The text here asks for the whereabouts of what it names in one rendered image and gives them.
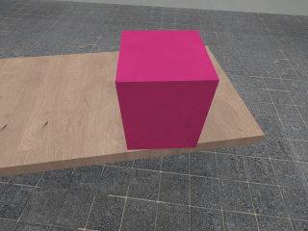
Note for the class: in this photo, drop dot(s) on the carton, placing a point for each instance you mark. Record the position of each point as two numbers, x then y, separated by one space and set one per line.
165 83

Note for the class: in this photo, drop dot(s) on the table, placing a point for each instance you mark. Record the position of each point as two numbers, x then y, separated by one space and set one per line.
62 111

